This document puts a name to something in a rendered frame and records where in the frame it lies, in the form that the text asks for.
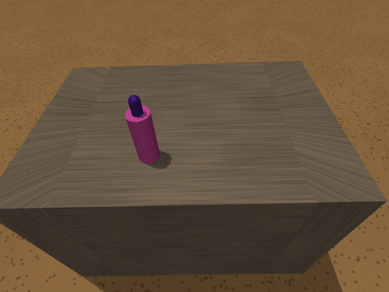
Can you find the bottle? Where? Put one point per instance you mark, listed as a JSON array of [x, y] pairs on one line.
[[141, 127]]

